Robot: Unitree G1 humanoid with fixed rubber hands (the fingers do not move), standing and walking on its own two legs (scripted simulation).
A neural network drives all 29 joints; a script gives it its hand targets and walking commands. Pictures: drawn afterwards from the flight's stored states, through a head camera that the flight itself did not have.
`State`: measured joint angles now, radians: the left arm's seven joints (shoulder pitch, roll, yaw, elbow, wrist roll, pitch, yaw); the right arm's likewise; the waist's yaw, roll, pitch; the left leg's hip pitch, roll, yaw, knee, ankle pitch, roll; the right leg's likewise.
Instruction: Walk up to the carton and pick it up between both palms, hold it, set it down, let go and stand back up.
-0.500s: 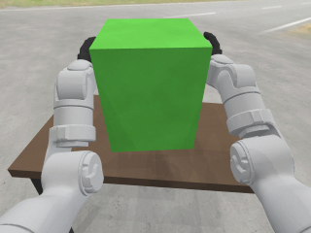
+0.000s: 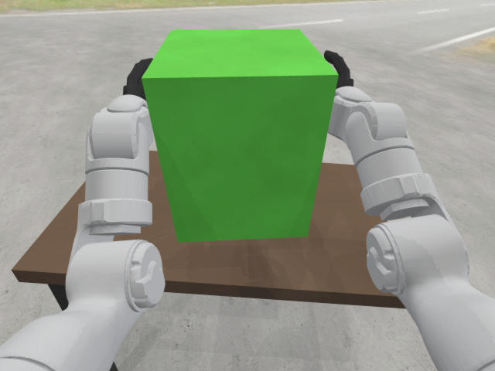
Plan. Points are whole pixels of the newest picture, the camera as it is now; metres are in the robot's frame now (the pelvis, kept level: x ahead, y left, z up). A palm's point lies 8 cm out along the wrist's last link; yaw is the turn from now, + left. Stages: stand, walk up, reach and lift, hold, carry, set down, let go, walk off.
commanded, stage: hold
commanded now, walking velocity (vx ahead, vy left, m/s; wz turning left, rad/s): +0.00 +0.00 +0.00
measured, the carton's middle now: (239, 134) +0.37 +0.01 +0.26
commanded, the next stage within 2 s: set down in 0.58 s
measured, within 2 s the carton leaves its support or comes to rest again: neither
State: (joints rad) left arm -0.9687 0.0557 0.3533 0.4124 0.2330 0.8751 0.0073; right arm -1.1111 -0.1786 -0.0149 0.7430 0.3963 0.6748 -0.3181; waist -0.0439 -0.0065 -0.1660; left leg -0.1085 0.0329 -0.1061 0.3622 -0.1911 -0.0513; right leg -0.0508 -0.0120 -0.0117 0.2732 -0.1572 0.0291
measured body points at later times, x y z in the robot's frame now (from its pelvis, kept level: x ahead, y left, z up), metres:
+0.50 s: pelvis +0.00 +0.00 +0.00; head -0.09 +0.02 +0.44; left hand +0.38 +0.16 +0.30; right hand +0.39 -0.13 +0.32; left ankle +0.01 +0.15 -0.75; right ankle +0.00 -0.14 -0.75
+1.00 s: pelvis +0.01 +0.00 +0.00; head -0.08 +0.01 +0.44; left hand +0.40 +0.17 +0.33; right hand +0.41 -0.13 +0.32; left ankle +0.01 +0.15 -0.75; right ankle +0.00 -0.14 -0.75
